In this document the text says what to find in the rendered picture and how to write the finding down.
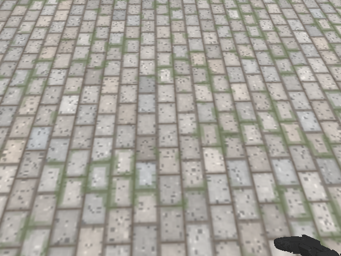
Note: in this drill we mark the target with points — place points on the right robot hand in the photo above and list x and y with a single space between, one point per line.
305 245

